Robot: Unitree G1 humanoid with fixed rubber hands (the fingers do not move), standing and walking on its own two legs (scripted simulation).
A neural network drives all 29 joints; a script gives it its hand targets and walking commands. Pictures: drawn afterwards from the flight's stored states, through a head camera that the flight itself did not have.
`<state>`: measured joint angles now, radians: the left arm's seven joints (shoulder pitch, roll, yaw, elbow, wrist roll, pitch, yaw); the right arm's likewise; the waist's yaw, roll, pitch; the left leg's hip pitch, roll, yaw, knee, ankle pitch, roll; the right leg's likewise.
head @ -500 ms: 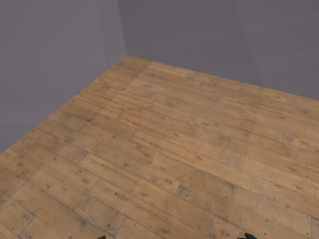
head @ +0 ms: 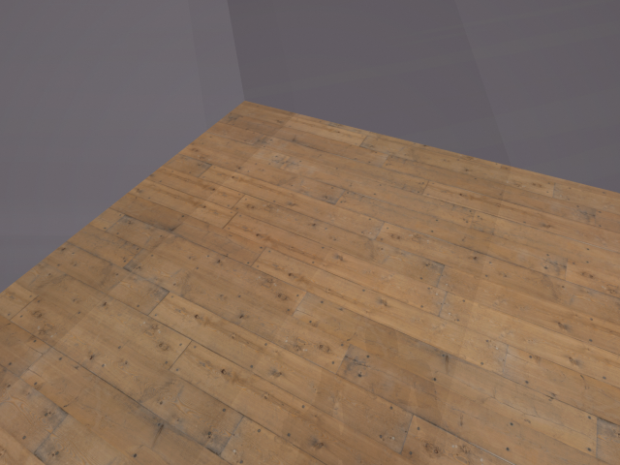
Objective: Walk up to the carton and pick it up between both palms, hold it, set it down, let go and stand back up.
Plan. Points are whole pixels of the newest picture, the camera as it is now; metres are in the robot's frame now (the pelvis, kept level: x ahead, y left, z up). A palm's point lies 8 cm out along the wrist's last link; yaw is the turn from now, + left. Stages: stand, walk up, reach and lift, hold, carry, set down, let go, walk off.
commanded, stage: stand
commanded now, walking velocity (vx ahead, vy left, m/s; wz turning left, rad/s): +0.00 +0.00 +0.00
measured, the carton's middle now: out of the picture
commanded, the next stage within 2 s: walk up in 1.54 s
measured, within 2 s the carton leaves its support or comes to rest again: neither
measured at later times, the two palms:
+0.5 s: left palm out of the picture +0.00 +0.21 -0.14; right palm out of the picture +0.00 -0.20 -0.14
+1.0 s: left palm out of the picture -0.01 +0.21 -0.14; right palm out of the picture -0.03 -0.19 -0.14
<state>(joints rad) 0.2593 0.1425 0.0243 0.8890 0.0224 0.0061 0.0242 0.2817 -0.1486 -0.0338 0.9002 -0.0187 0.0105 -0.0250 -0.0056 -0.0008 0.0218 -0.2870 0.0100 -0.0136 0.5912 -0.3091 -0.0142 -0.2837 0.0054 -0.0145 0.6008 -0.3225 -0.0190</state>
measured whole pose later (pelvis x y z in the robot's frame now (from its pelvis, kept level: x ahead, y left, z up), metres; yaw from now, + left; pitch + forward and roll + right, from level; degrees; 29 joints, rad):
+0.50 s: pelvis +0.00 +0.00 +0.01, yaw +0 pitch -2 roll +0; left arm 0.28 0.11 0.03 1.11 0.02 0.00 0.04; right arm 0.28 -0.10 -0.04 1.12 -0.02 0.00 -0.04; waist 0.00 0.00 0.04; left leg -0.19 0.01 -0.01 0.49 -0.27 -0.01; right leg -0.19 0.01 -0.01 0.49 -0.27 -0.01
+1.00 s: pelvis +0.00 +0.01 +0.01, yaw +0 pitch -2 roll +0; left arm 0.27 0.09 0.02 1.17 0.01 0.00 0.05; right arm 0.29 -0.08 -0.02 1.18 -0.02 0.00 -0.05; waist 0.00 0.00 0.05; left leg -0.17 0.01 -0.01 0.46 -0.25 -0.01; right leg -0.17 0.00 -0.01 0.46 -0.26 -0.01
